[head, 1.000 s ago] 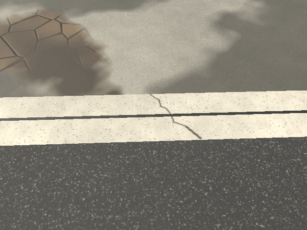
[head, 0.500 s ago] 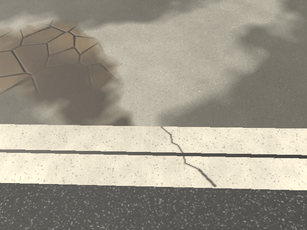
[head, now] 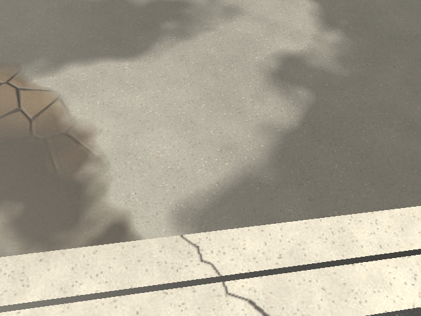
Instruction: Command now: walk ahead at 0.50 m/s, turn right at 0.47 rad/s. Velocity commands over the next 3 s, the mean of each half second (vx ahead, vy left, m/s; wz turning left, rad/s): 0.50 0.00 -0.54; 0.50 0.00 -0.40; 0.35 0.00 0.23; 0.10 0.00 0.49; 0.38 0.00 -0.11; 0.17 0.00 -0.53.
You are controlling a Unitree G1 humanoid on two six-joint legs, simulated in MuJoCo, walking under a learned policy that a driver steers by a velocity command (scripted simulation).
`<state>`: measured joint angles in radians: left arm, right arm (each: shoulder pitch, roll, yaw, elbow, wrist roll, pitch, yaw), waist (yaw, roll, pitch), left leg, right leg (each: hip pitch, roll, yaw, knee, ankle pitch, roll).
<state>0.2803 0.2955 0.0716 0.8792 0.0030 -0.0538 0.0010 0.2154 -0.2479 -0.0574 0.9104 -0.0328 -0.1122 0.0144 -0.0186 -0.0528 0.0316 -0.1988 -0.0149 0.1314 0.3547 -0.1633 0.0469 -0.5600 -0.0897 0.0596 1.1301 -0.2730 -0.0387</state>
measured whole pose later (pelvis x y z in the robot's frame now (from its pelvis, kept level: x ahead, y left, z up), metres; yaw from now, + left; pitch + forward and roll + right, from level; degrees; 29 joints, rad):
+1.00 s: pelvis +0.56 -0.14 +0.00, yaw -28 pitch +0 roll +0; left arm 0.28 0.30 0.07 0.86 0.03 -0.03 -0.01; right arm 0.33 -0.24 -0.05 0.85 -0.02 -0.08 0.01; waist -0.02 -0.04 0.02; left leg -0.23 -0.03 0.06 0.41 -0.19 0.06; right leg -0.46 0.03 0.05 1.07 -0.32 -0.06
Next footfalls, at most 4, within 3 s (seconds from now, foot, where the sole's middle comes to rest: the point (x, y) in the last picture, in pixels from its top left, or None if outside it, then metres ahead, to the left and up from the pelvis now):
0.36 right None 0.36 -0.19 -0.78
0.82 left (237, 268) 0.65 -0.10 -0.78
1.30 right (320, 237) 0.76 -0.40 -0.78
1.84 left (245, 247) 0.73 -0.13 -0.78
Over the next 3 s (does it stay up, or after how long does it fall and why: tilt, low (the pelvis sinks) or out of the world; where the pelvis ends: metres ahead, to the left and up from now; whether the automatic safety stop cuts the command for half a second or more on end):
stays up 1.13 -0.26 -0.12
